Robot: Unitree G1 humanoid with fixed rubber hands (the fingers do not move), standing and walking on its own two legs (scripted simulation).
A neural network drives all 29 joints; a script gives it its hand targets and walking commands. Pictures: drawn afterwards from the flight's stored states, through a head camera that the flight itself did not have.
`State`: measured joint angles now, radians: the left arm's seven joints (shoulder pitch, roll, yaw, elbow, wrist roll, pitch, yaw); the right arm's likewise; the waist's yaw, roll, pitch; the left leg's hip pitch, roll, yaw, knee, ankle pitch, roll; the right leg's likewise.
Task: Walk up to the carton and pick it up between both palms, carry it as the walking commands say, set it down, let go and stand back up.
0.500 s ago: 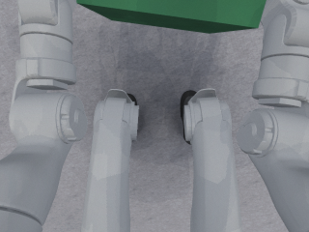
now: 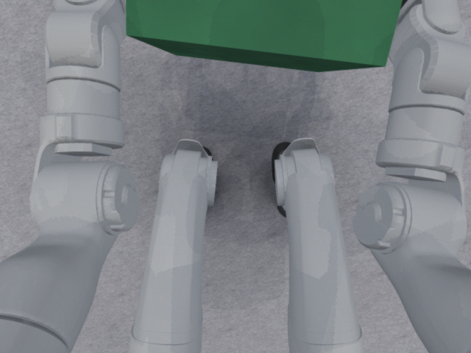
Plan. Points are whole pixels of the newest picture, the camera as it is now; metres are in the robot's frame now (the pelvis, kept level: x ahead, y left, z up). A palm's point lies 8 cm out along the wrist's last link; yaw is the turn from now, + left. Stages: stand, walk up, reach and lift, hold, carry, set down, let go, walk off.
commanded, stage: reach and lift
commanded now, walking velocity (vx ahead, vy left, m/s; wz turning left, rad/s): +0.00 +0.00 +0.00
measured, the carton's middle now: out of the picture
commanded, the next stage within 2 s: none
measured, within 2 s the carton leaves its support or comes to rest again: neither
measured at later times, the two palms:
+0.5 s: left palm out of the picture +0.53 +0.15 -0.05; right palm out of the picture +0.50 -0.20 -0.04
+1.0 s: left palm out of the picture +0.51 +0.15 +0.05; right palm out of the picture +0.48 -0.19 +0.05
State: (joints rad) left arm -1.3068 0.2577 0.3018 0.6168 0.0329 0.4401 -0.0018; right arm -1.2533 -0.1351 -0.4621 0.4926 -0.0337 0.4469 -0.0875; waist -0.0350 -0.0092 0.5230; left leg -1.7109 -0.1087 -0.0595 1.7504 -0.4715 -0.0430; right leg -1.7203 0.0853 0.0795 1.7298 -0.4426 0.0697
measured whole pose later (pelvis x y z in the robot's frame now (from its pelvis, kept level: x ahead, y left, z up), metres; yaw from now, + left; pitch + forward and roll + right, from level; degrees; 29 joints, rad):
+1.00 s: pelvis +0.04 +0.00 +0.11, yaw +0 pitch +24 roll +0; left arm -0.95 0.14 0.31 0.61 0.06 0.42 -0.03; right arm -0.89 -0.01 -0.45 0.48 -0.09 0.43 -0.07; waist -0.03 0.00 0.20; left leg -1.34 -0.10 -0.09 1.35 -0.42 -0.04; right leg -1.36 0.09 0.11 1.34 -0.39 0.05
